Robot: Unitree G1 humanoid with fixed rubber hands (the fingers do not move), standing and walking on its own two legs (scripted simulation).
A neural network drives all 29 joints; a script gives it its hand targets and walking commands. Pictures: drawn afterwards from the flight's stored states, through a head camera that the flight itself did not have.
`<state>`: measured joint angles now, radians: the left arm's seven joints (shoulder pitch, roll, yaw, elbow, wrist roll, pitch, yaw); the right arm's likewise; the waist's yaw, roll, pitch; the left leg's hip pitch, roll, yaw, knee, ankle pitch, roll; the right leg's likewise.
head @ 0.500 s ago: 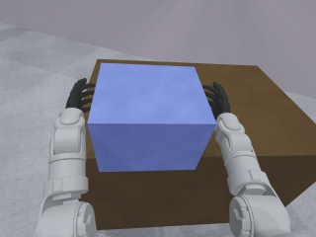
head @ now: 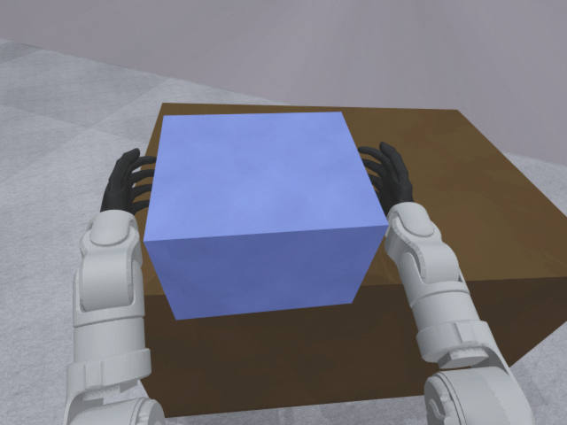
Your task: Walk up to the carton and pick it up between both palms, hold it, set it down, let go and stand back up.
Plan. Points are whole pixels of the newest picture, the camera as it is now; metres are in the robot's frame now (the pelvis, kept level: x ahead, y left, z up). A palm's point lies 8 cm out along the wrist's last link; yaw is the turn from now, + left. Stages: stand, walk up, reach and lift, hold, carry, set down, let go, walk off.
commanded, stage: reach and lift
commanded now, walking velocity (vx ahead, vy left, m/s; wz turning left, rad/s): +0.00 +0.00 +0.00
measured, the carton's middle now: (261, 212) +0.40 +0.00 +0.11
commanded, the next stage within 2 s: hold in 0.42 s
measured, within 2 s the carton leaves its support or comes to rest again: neither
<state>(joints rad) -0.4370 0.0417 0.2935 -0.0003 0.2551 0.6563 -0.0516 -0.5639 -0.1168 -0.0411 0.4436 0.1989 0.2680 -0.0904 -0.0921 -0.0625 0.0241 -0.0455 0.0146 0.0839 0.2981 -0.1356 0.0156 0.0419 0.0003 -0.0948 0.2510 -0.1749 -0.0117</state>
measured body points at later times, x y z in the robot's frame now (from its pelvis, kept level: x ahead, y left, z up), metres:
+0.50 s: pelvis -0.02 -0.01 +0.00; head -0.06 +0.02 +0.45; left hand +0.35 +0.19 +0.19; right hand +0.35 -0.18 +0.20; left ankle +0.03 +0.10 -0.75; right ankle -0.01 -0.10 -0.75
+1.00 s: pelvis -0.02 +0.00 +0.00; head -0.07 +0.03 +0.45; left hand +0.35 +0.20 +0.20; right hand +0.36 -0.17 +0.22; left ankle +0.03 +0.10 -0.75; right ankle -0.01 -0.10 -0.75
